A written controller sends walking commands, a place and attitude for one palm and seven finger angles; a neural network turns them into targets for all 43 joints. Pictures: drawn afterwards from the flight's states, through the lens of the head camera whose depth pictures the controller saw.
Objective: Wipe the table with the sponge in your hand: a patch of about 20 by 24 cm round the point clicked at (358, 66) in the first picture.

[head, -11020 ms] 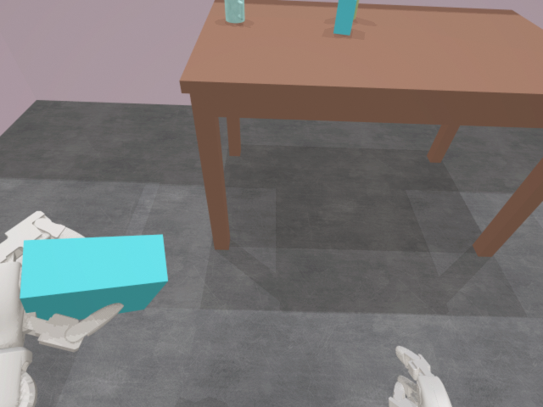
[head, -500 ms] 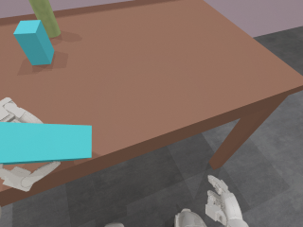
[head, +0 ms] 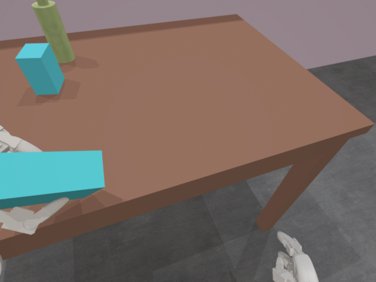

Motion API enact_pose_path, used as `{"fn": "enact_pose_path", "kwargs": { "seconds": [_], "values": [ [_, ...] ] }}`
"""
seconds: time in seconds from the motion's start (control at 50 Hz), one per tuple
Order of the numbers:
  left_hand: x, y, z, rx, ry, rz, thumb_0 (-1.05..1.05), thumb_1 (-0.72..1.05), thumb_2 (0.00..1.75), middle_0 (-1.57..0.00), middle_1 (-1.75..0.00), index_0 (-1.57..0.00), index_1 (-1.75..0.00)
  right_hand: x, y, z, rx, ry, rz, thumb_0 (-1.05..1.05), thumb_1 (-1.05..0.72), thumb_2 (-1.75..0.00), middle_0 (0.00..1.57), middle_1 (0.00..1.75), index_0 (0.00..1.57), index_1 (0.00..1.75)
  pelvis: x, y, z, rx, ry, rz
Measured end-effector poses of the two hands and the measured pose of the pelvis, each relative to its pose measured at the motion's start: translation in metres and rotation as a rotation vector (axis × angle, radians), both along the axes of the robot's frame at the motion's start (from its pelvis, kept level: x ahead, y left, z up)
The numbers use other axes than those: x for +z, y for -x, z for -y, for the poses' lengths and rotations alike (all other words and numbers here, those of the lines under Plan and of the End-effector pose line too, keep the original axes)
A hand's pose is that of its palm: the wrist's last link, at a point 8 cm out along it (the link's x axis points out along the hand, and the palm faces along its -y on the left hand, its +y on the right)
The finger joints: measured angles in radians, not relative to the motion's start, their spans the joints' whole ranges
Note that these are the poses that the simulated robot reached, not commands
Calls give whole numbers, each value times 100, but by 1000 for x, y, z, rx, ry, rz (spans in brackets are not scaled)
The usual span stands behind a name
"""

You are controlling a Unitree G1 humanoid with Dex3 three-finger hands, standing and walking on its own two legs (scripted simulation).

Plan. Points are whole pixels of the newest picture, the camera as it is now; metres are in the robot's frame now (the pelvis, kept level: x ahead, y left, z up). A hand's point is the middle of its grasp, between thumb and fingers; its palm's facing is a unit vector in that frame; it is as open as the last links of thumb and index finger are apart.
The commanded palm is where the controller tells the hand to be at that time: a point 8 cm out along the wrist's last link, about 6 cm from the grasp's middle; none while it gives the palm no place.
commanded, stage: come to a stop and stand still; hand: left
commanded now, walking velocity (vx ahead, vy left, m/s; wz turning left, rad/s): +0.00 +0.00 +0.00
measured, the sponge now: (63, 179) +0.23 +0.21 +0.17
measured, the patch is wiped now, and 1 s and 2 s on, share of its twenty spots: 0.00 0.00 0.00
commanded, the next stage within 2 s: look again from close up in 1.24 s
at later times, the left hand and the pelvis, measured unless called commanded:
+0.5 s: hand (13, 199) +0.19 +0.27 +0.17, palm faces +0.36 -0.86 -0.37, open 9.8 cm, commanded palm +0.13 +0.29 +0.19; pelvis -0.03 +0.02 +0.00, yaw -1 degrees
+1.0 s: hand (30, 172) +0.23 +0.26 +0.18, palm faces +0.36 -0.86 -0.36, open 9.8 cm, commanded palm +0.17 +0.30 +0.19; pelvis +0.01 +0.02 +0.01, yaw -1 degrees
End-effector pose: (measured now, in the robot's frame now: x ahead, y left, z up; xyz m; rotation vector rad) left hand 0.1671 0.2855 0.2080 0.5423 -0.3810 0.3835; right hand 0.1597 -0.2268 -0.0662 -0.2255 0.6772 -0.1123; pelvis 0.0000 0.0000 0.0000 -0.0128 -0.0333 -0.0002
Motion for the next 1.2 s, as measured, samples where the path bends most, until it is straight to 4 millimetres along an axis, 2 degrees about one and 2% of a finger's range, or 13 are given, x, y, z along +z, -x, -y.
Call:
{"fn": "enact_pose_path", "kwargs": {
  "seconds": [0.12, 0.16, 0.22, 0.26, 0.32, 0.4, 0.48, 0.54, 0.6, 0.68, 0.8, 1.0, 1.2],
  "values": [
    [-16, 6, 1, 43, 53, -86, 0, -47, 102, -80, -133, -79, -134, -11, 7, -11, 34, -48, -27, 1, -90, -90, 21, 30, 20, 30, 2, 10, 4, 0, 9, 0],
    [-16, -1, -14, 36, 14, -66, 0, -47, 102, -80, -133, -79, -134, -11, 13, -13, 59, -37, -47, 1, -90, -90, 21, 30, 20, 30, 3, 17, 7, -7, -1, 1],
    [-26, -5, -30, 52, 74, -49, 0, -47, 102, -80, -133, -79, -134, -4, 23, -14, 62, -27, -40, 1, -90, -90, 21, 30, 21, 30, 3, 26, 4, -22, 2, 12],
    [-34, -4, -26, 25, 128, -46, 0, -47, 102, -80, -133, -79, -134, 2, 30, -13, 53, -15, -25, 1, -90, -90, 21, 30, 21, 30, 5, 30, -1, -31, -6, 24],
    [-40, 1, -8, -73, 173, -50, 0, -47, 102, -80, -133, -79, -134, 13, 39, -12, 33, 7, -3, 1, -90, -90, 21, 30, 21, 30, 7, 32, -10, -42, -7, 27],
    [-36, 9, 2, -175, 127, -33, 0, -47, 102, -80, -133, -79, -134, 21, 45, -14, 20, 28, 16, 1, -90, -90, 21, 30, 20, 30, 6, 34, -16, -31, -6, 26],
    [-26, 14, -18, -137, 57, 2, 0, -47, 102, -80, -133, -79, -134, 21, 45, -18, 23, 31, 13, 1, -90, -90, 21, 30, 20, 30, 5, 34, -17, -21, 2, 29],
    [-22, 17, -36, -63, 57, 22, 0, -47, 102, -80, -133, -79, -134, 19, 43, -23, 34, 20, 12, 1, -90, -90, 21, 30, 20, 30, 5, 32, -19, -16, 9, 28],
    [-23, 20, -41, -17, 95, 30, 0, -47, 102, -80, -133, -79, -134, 17, 38, -29, 52, 8, 10, 1, -90, -90, 21, 30, 20, 30, 5, 28, -21, -15, 10, 27],
    [-32, 17, -32, -18, 158, 9, 0, -47, 102, -80, -133, -79, -134, 15, 29, -37, 77, -3, 8, 1, -90, -90, 21, 30, 20, 30, 7, 21, -24, -15, 11, 24],
    [-39, -3, -22, -51, 166, -47, 0, -47, 102, -80, -133, -79, -134, 17, 10, -43, 87, -13, 19, 1, -90, -90, 21, 30, 21, 30, 10, 12, -22, -17, 14, 16],
    [-20, -26, -20, -78, 101, -49, 0, -47, 102, -80, -133, -79, -134, 23, -16, -31, 51, -7, 29, 1, -90, -90, 21, 30, 21, 30, 12, -7, -20, -22, 13, -4],
    [-34, -28, -19, -41, 133, -133, 0, -47, 102, -80, -133, -79, -134, 20, -25, -20, 23, 7, -1, 1, -90, -90, 21, 30, 20, 30, 13, -17, -17, -19, 10, -5]
  ]
}}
